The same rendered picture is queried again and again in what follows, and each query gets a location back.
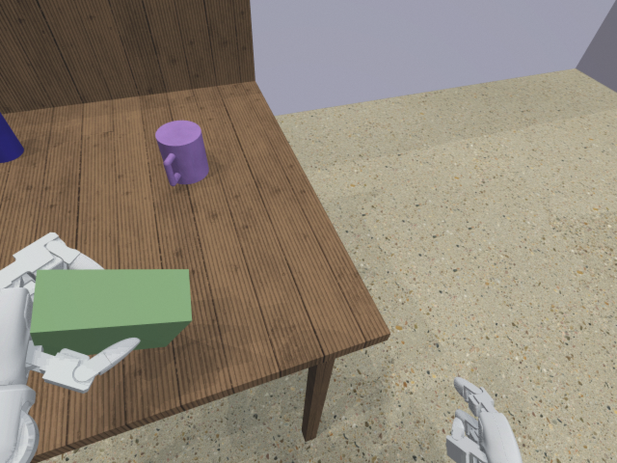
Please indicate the robot left forearm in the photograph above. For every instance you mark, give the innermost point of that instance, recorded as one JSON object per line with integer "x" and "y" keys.
{"x": 19, "y": 433}

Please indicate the right robot hand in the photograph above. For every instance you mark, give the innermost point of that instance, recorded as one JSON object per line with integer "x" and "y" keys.
{"x": 491, "y": 439}

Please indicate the left robot hand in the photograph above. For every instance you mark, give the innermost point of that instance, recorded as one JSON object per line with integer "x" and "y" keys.
{"x": 18, "y": 355}

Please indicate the table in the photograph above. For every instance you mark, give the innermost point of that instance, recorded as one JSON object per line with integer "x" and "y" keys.
{"x": 84, "y": 86}

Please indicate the sponge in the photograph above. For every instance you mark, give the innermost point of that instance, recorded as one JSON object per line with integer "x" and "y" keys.
{"x": 88, "y": 310}

